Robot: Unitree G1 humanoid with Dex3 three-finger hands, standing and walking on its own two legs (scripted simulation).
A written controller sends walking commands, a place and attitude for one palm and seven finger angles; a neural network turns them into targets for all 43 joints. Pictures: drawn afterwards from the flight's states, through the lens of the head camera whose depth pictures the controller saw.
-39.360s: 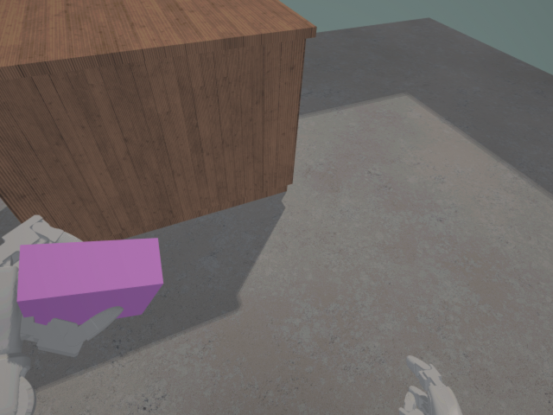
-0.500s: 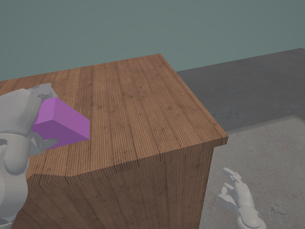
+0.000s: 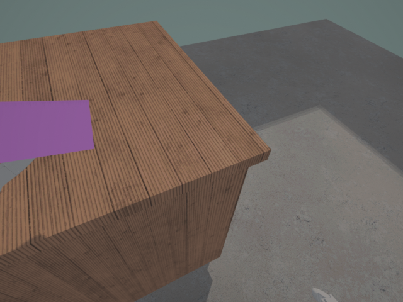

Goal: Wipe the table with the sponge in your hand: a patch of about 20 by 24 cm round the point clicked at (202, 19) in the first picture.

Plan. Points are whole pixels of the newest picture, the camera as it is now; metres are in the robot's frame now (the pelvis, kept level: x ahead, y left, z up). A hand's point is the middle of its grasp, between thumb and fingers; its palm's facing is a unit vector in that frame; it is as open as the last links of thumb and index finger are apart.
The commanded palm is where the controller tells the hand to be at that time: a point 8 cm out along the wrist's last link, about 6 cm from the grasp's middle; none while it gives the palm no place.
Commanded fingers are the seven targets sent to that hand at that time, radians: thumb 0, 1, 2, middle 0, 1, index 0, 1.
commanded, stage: step back with the hand held close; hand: left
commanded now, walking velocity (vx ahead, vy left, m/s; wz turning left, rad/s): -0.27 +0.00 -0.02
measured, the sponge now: (33, 124) +0.26 +0.20 +0.28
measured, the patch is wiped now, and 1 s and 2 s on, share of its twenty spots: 1.00 1.00 1.00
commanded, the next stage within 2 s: stop stepping back and stand still in 0.84 s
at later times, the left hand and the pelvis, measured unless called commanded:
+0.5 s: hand out of the picture +0.14 +0.23 +0.30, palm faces +0.56 -0.78 -0.27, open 9.4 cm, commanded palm +0.08 +0.27 +0.31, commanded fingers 0.00 0.10 1.30 -1.20 -1.60 -1.20 -1.60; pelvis -0.08 -0.01 -0.02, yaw +0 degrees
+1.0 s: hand out of the picture +0.01 +0.18 +0.29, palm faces +0.49 -0.79 -0.38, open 9.4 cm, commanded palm -0.05 +0.23 +0.31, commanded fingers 0.00 0.10 1.30 -1.20 -1.60 -1.20 -1.60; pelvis -0.21 -0.04 +0.00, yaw -1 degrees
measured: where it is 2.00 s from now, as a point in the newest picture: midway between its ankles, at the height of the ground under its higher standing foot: outside the picture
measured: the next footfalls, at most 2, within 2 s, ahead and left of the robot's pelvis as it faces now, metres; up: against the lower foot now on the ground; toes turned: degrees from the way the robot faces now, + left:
left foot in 0.40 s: +0.03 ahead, +0.12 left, +0.00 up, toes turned +4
right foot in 0.66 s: -0.04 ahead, -0.16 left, +0.00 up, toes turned -2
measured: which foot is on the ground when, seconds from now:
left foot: down 0.00-0.30, up 0.32-0.38, down 0.40-0.68, up 0.70-0.92, down 0.94-1.00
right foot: down 0.00-0.44, up 0.46-0.64, down 0.66-0.94, up 0.96-1.00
